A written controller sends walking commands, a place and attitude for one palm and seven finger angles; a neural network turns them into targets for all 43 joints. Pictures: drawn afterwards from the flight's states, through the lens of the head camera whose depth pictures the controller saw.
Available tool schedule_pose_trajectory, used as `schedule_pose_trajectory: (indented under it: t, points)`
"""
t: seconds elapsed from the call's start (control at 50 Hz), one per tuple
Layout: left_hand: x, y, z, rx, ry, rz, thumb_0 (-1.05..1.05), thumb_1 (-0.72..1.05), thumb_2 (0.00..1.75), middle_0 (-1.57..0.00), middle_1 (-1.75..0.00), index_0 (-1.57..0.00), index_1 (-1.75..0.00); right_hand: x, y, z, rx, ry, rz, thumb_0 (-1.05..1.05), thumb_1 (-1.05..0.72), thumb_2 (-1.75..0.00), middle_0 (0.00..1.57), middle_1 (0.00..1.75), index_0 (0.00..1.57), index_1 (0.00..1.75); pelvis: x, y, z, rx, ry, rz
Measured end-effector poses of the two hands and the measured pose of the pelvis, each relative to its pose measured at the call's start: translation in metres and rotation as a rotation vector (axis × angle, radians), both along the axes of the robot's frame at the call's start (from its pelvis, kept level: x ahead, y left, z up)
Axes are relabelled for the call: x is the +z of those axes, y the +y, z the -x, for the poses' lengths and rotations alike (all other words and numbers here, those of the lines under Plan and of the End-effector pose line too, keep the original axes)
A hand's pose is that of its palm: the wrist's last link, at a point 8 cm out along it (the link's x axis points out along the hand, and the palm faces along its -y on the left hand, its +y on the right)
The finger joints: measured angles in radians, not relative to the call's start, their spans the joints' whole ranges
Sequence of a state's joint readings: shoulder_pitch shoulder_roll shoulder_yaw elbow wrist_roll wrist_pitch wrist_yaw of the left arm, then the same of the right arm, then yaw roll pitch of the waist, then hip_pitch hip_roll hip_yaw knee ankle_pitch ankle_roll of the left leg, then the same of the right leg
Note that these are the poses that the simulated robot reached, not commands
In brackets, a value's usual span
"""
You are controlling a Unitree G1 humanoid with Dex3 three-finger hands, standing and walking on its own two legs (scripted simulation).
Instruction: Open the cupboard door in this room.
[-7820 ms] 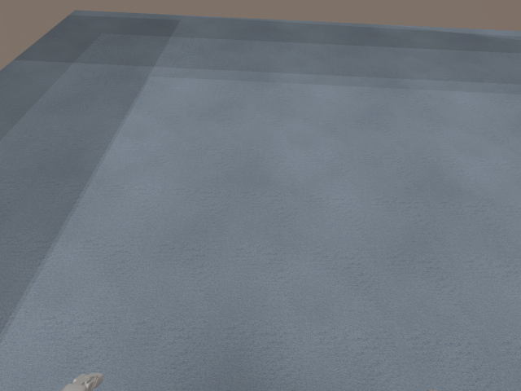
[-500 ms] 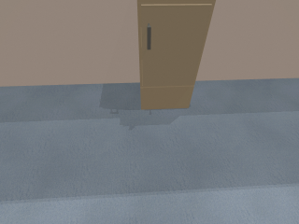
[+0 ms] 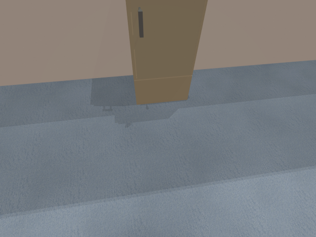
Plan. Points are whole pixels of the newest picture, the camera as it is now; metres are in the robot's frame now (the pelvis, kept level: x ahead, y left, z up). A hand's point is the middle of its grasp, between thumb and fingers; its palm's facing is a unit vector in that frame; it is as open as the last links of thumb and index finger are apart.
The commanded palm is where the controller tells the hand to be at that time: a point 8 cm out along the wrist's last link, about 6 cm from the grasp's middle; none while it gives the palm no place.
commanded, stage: walk to a spot facing it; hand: left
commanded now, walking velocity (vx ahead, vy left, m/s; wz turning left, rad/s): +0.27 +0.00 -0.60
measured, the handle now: (140, 22) +1.15 +0.16 -0.04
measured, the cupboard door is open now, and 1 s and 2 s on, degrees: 0 0 0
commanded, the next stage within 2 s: turn to face it in 1.12 s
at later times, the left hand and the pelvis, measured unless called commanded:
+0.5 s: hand (113, 223) +0.18 +0.14 -0.16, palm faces -0.23 -0.95 -0.22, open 7.4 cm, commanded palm none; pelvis +0.12 -0.04 +0.01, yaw -17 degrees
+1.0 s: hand (157, 122) +0.54 +0.04 -0.15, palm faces -0.56 -0.80 -0.23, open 7.4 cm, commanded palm none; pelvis +0.31 -0.06 +0.01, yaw -34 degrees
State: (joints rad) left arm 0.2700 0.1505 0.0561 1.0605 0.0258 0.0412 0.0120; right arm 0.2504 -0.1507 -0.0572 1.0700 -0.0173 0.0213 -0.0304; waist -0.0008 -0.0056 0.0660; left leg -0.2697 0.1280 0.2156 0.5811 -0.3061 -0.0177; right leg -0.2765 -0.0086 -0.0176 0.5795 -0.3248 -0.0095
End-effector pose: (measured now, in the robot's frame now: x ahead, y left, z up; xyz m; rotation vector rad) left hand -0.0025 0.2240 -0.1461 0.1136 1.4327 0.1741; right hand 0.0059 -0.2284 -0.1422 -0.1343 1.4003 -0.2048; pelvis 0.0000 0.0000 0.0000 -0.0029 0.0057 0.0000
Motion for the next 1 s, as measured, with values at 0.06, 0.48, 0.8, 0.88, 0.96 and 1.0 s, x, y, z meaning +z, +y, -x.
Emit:
schedule_pose_trajectory:
  t: [0.06, 0.48, 0.8, 0.88, 0.96, 1.0]
  points:
    - [0.003, 0.01, -0.021, -0.04, -0.016, -0.012, 0.01, 0.91, 0.9, -0.2, -0.3, -0.2, -0.29, 0.001, -0.004, 0.0, -0.03, -0.032, 0.013, 0.01, -0.91, -0.9, 0.2, 0.3, 0.2, 0.3, -0.001, 0.003, -0.004, -0.037, 0.013, -0.002]
    - [0.022, -0.033, -0.184, -0.298, -0.104, -0.04, 0.01, 0.91, 0.9, -0.2, -0.3, -0.2, -0.29, 0.019, -0.076, -0.145, -0.137, -0.266, 0.036, 0.01, -0.91, -0.9, 0.2, 0.3, 0.2, 0.3, 0.006, -0.04, -0.108, -0.281, 0.024, -0.009]
    - [0.0, -0.025, -0.381, -0.479, -0.077, 0.009, 0.01, 0.91, 0.9, -0.2, -0.3, -0.2, -0.29, 0.04, -0.057, -0.24, -0.284, -0.31, 0.138, 0.0, -0.9, -0.9, 0.2, 0.3, 0.2, 0.3, 0.004, -0.026, -0.252, -0.484, -0.002, 0.028]
    - [0.015, -0.061, -0.468, -0.572, -0.201, 0.019, 0.01, 0.91, 0.9, -0.19, -0.29, -0.19, -0.29, 0.034, -0.037, -0.194, -0.417, -0.15, 0.103, 0.0, -0.9, -0.9, 0.2, 0.3, 0.2, 0.3, 0.011, -0.035, -0.278, -0.531, 0.0, 0.027]
    - [0.026, -0.112, -0.539, -0.668, -0.291, 0.033, 0.01, 0.91, 0.9, -0.19, -0.29, -0.19, -0.29, 0.027, -0.017, -0.151, -0.545, 0.005, 0.054, 0.0, -0.9, -0.9, 0.2, 0.3, 0.2, 0.3, 0.011, -0.05, -0.301, -0.577, -0.001, 0.017]
    - [0.029, -0.143, -0.567, -0.721, -0.323, 0.043, 0.01, 0.91, 0.9, -0.19, -0.29, -0.19, -0.29, 0.022, -0.009, -0.135, -0.604, 0.068, 0.027, 0.01, -0.9, -0.9, 0.2, 0.3, 0.2, 0.3, 0.008, -0.06, -0.311, -0.602, -0.003, 0.011]
